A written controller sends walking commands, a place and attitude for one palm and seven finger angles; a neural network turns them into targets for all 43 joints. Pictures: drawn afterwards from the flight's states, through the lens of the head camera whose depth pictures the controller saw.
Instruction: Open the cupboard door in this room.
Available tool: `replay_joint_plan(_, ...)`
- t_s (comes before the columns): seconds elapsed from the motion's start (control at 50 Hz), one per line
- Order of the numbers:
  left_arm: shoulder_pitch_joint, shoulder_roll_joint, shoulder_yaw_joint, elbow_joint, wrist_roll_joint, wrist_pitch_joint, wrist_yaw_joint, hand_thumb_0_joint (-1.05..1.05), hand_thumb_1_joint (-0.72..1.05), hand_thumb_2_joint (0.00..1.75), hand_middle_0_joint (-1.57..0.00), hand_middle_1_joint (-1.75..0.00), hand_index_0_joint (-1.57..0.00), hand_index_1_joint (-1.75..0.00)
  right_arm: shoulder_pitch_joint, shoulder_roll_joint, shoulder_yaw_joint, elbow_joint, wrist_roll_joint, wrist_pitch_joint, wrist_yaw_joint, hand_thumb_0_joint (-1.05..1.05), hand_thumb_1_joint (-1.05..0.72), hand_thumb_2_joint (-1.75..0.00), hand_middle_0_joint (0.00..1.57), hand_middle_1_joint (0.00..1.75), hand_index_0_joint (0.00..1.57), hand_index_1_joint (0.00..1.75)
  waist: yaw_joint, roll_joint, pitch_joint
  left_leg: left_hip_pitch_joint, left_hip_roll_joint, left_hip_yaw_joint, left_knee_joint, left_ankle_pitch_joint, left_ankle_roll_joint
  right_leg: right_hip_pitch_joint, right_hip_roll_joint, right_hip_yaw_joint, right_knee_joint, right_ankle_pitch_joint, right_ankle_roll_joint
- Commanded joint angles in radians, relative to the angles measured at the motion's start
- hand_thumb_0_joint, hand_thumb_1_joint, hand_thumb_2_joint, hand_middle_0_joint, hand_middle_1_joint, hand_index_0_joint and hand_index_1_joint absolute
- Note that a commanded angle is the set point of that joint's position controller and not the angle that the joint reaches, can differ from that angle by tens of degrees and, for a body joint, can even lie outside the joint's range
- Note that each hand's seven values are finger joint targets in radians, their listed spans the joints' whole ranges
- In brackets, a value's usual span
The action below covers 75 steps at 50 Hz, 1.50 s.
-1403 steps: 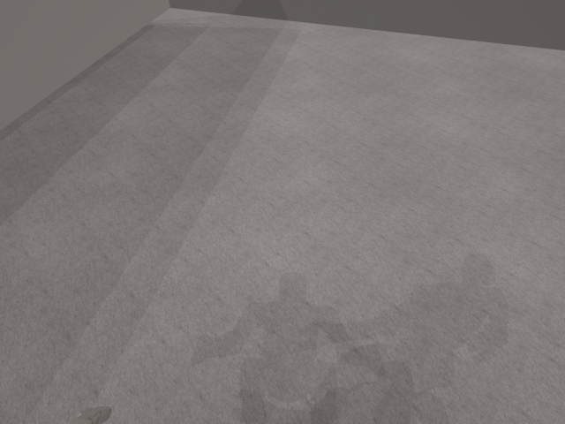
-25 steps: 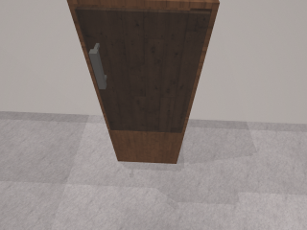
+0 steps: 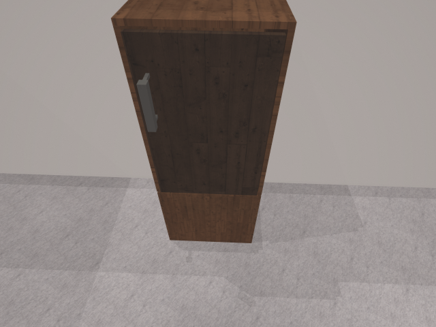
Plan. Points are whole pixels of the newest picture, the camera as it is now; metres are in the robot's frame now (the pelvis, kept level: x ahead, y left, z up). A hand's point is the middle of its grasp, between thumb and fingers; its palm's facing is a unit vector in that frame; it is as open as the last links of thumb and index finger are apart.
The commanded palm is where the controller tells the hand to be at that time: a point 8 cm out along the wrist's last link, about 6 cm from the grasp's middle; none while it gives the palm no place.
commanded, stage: shuffle to correct the standing spot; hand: left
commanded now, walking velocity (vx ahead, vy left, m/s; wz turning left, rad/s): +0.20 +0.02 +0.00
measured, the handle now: (149, 103) +0.62 +0.22 +0.08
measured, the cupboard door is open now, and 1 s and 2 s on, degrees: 0 0 0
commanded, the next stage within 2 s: come to a stop and stand still in 0.34 s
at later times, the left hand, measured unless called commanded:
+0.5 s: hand out of the picture +0.06 +0.18 -0.18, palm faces +0.00 -0.98 -0.18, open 7.3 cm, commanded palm none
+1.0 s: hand out of the picture +0.12 +0.19 -0.17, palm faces +0.05 -0.97 -0.24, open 7.2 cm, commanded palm none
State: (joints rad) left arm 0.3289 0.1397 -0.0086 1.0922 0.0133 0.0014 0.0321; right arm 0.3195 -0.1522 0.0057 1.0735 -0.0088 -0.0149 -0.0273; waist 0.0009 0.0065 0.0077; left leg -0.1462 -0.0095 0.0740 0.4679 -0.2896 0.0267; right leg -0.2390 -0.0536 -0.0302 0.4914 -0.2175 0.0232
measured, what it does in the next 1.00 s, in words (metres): steps on the spot: right foot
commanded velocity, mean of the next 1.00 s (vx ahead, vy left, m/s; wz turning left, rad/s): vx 0.04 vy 0.02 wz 0.00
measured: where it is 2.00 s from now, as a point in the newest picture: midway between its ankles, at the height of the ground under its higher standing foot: outside the picture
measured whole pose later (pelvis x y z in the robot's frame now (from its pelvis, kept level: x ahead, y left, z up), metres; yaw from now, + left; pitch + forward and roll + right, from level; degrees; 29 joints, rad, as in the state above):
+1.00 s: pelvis +0.07 +0.00 -0.01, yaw +0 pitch -1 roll +1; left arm 0.24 0.16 0.01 1.01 0.01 0.00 0.05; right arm 0.26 -0.17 -0.02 1.00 -0.01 0.01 -0.03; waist 0.00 0.01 0.03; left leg -0.19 0.01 0.11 0.55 -0.34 0.02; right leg -0.34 -0.05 -0.10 0.57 -0.20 -0.02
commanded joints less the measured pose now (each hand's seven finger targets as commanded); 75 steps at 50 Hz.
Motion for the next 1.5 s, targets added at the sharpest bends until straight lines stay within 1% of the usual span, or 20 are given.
replay_joint_plan(0.0,0.063,0.091,0.020,-0.027,0.007,-0.018,-0.001,0.00,0.90,0.90,-0.20,-0.30,-0.20,-0.30,0.063,-0.096,-0.021,-0.014,-0.006,-0.010,0.000,0.00,-0.90,-0.90,0.20,0.30,0.20,0.30,0.003,-0.036,0.100,-0.152,0.094,-0.109,-0.133,-0.164,0.017,0.006,-0.043,0.080,-0.084,-0.156,-0.056)
replay_joint_plan(0.24,0.129,0.122,0.072,-0.052,0.008,-0.027,-0.004,0.00,0.90,0.90,-0.20,-0.30,-0.20,-0.30,0.133,-0.028,-0.023,-0.021,-0.012,-0.018,0.015,0.00,-0.90,-0.90,0.20,0.30,0.20,0.30,-0.012,-0.133,0.142,-0.167,0.017,0.001,0.103,-0.145,0.024,-0.131,-0.152,0.263,-0.187,-0.466,-0.164)
replay_joint_plan(0.28,0.074,0.077,0.063,-0.070,0.010,-0.025,-0.013,0.00,0.90,0.90,-0.20,-0.30,-0.20,-0.30,0.221,-0.045,-0.022,0.019,-0.012,-0.035,0.011,0.00,-0.90,-0.90,0.20,0.30,0.20,0.30,-0.044,0.073,0.150,-0.034,0.092,-0.123,-0.078,-0.107,0.047,-0.227,-0.029,0.093,0.032,-0.317,-0.112)
replay_joint_plan(0.3,0.040,0.037,0.052,-0.086,0.012,-0.028,-0.017,0.00,0.90,0.90,-0.20,-0.30,-0.20,-0.30,0.292,-0.100,-0.033,0.043,-0.014,-0.044,0.003,0.00,-0.90,-0.90,0.20,0.30,0.20,0.30,-0.071,0.269,0.150,0.045,0.237,-0.319,-0.196,-0.070,0.104,-0.326,0.053,-0.044,0.270,-0.241,-0.074)
replay_joint_plan(0.32,-0.031,0.033,0.046,-0.115,0.018,-0.039,-0.015,0.00,0.90,0.90,-0.20,-0.30,-0.20,-0.30,0.333,-0.109,-0.035,0.057,-0.019,-0.050,-0.008,0.00,-0.90,-0.90,0.20,0.30,0.20,0.30,-0.088,0.305,0.191,0.126,0.326,-0.439,-0.240,0.114,0.180,-0.473,0.052,-0.060,0.409,-0.308,-0.067)
replay_joint_plan(0.36,-0.100,0.026,0.049,-0.134,0.010,-0.056,-0.024,0.00,0.90,0.90,-0.20,-0.30,-0.20,-0.30,0.308,-0.089,-0.024,0.052,-0.021,-0.063,-0.012,0.00,-0.90,-0.90,0.20,0.30,0.20,0.30,-0.075,0.107,0.183,0.154,0.353,-0.383,-0.175,0.493,0.243,-0.509,-0.019,-0.014,0.509,-0.293,-0.075)
replay_joint_plan(0.5,-0.021,-0.013,0.044,-0.093,0.002,-0.037,-0.032,0.00,0.90,0.90,-0.20,-0.30,-0.20,-0.30,0.193,-0.096,-0.020,0.034,-0.013,-0.054,-0.026,0.00,-0.90,-0.90,0.20,0.30,0.20,0.30,0.015,0.082,0.095,-0.046,0.210,-0.116,-0.088,0.602,0.124,-0.038,0.042,-0.102,0.114,0.007,-0.063)
replay_joint_plan(0.54,0.104,0.066,0.059,-0.056,0.000,-0.046,-0.014,0.00,0.90,0.90,-0.20,-0.30,-0.20,-0.30,0.187,-0.061,-0.013,0.033,0.001,-0.051,-0.025,0.00,-0.90,-0.90,0.20,0.30,0.20,0.30,0.067,-0.024,-0.003,-0.164,0.146,-0.078,0.068,0.455,0.048,0.250,-0.053,0.036,0.026,0.319,-0.082)
replay_joint_plan(0.56,0.143,0.118,0.063,-0.038,-0.004,-0.052,-0.006,0.00,0.90,0.90,-0.20,-0.30,-0.20,-0.30,0.213,-0.039,-0.012,0.031,0.009,-0.044,-0.021,0.00,-0.90,-0.90,0.20,0.30,0.20,0.30,0.060,-0.106,-0.053,-0.269,0.058,-0.036,0.167,0.132,0.005,0.351,-0.222,0.217,0.021,0.584,-0.163)
replay_joint_plan(0.6,0.113,0.171,0.067,-0.049,-0.004,-0.048,0.003,0.00,0.90,0.90,-0.20,-0.30,-0.20,-0.30,0.213,0.001,-0.025,0.029,0.012,-0.021,-0.027,0.00,-0.90,-0.90,0.20,0.30,0.20,0.30,0.029,-0.164,-0.067,-0.227,0.026,-0.037,0.363,-0.329,-0.025,0.220,-0.363,0.262,-0.045,0.847,-0.286)
replay_joint_plan(0.64,-0.005,0.137,0.061,-0.085,0.004,-0.038,0.017,0.00,0.90,0.90,-0.20,-0.30,-0.20,-0.30,0.186,0.006,-0.030,0.025,0.012,0.002,-0.022,0.00,-0.90,-0.90,0.20,0.30,0.20,0.30,0.001,-0.281,-0.033,-0.213,0.063,-0.066,0.397,-0.329,-0.025,0.089,-0.318,0.209,-0.057,0.744,-0.285)
replay_joint_plan(0.72,-0.126,0.121,0.066,-0.139,-0.005,-0.001,0.012,0.00,0.90,0.90,-0.20,-0.30,-0.20,-0.30,0.242,0.027,-0.034,0.061,0.002,0.003,-0.006,0.00,-0.90,-0.90,0.20,0.30,0.20,0.30,-0.043,-0.017,0.014,-0.009,0.060,-0.026,-0.049,0.057,-0.030,-0.135,-0.149,0.066,0.026,0.151,-0.130)
replay_joint_plan(0.76,-0.132,0.078,0.063,-0.168,-0.006,0.021,0.005,0.00,0.90,0.90,-0.20,-0.30,-0.20,-0.30,0.104,-0.050,-0.041,-0.014,-0.015,0.002,-0.006,0.00,-0.90,-0.90,0.20,0.30,0.20,0.30,0.006,0.172,0.126,-0.288,0.239,-0.224,-0.208,0.045,0.059,-0.055,-0.014,-0.027,0.079,-0.081,-0.041)
replay_joint_plan(0.88,-0.033,0.074,0.049,-0.118,0.004,-0.004,-0.001,0.00,0.90,0.90,-0.20,-0.30,-0.20,-0.30,0.039,-0.055,-0.037,-0.048,-0.009,-0.010,-0.010,0.00,-0.90,-0.90,0.20,0.30,0.20,0.30,0.016,-0.001,-0.005,-0.147,0.136,-0.081,-0.107,0.101,0.015,0.064,-0.068,0.054,-0.024,0.163,-0.060)
replay_joint_plan(0.9,0.055,0.133,0.049,-0.069,0.000,-0.006,0.044,0.00,0.90,0.90,-0.20,-0.30,-0.20,-0.30,-0.074,-0.133,-0.054,-0.111,0.007,-0.013,-0.003,0.00,-0.90,-0.90,0.20,0.30,0.20,0.30,0.043,0.069,-0.018,-0.108,0.154,-0.016,0.046,0.148,-0.025,0.046,-0.126,0.072,0.039,0.417,-0.071)
replay_joint_plan(0.92,0.016,0.170,0.045,-0.086,0.001,-0.011,0.039,0.00,0.90,0.90,-0.20,-0.30,-0.20,-0.30,-0.062,-0.109,-0.043,-0.150,0.006,-0.003,0.005,0.00,-0.90,-0.90,0.20,0.30,0.20,0.30,0.004,0.052,-0.006,-0.152,0.112,-0.010,0.050,0.095,-0.033,0.048,-0.151,0.072,0.024,0.444,-0.089)
replay_joint_plan(0.94,-0.011,0.161,0.042,-0.108,0.001,-0.013,0.030,0.00,0.90,0.90,-0.20,-0.30,-0.20,-0.30,0.032,-0.066,-0.039,-0.138,-0.003,0.001,0.005,0.00,-0.90,-0.90,0.20,0.30,0.20,0.30,-0.027,0.017,-0.111,-0.092,0.094,-0.044,-0.005,0.028,-0.028,0.054,-0.148,0.101,0.047,0.318,-0.104)
replay_joint_plan(1.02,-0.065,0.139,0.027,-0.118,0.007,-0.002,0.007,0.00,0.90,0.90,-0.20,-0.30,-0.20,-0.30,0.015,-0.103,-0.039,-0.141,-0.014,0.010,0.010,0.00,-0.90,-0.90,0.20,0.30,0.20,0.30,-0.020,-0.035,0.093,-0.170,0.121,-0.103,-0.105,-0.084,0.016,-0.087,-0.059,0.065,-0.063,-0.150,-0.066)
replay_joint_plan(1.3,-0.002,0.122,0.014,-0.030,-0.004,-0.037,0.001,0.00,0.90,0.90,-0.20,-0.30,-0.20,-0.30,0.047,-0.108,-0.013,-0.046,-0.005,-0.020,0.001,0.00,-0.90,-0.90,0.20,0.30,0.20,0.30,-0.011,-0.021,0.032,-0.087,0.115,-0.078,-0.142,0.105,0.005,0.073,-0.079,0.057,-0.087,0.155,-0.069)
replay_joint_plan(1.48,0.002,0.107,0.015,-0.003,-0.005,-0.035,0.006,0.00,0.90,0.90,-0.20,-0.30,-0.20,-0.30,0.078,-0.072,-0.006,0.018,-0.005,-0.016,-0.001,0.00,-0.90,-0.90,0.20,0.30,0.20,0.30,-0.003,-0.009,0.083,-0.121,0.110,-0.068,-0.162,0.033,-0.003,0.078,-0.082,0.063,-0.128,0.068,-0.073)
